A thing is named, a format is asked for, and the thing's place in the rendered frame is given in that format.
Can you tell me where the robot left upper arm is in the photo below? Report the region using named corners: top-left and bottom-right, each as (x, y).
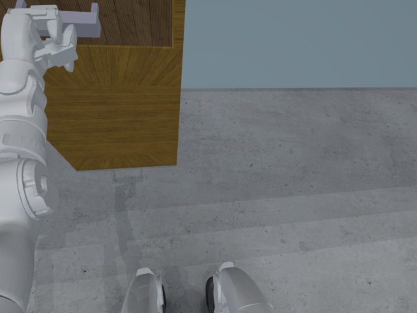
top-left (0, 158), bottom-right (59, 313)

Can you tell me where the left robot thigh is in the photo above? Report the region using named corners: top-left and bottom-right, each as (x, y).
top-left (121, 273), bottom-right (164, 313)

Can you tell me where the drawer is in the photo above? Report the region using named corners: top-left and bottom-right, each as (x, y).
top-left (0, 0), bottom-right (172, 47)

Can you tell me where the right robot thigh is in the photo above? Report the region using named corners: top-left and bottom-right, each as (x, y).
top-left (213, 267), bottom-right (275, 313)

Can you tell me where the robot thigh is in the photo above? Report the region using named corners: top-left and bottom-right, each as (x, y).
top-left (213, 267), bottom-right (275, 313)
top-left (121, 273), bottom-right (164, 313)

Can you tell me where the robot left hand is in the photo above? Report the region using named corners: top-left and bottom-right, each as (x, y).
top-left (1, 5), bottom-right (78, 77)

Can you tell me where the left robot forearm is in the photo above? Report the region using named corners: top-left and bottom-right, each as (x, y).
top-left (0, 59), bottom-right (48, 168)

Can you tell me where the handle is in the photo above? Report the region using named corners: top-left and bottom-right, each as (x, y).
top-left (7, 0), bottom-right (101, 38)

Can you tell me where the cabinet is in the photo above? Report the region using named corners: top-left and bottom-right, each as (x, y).
top-left (0, 0), bottom-right (186, 171)

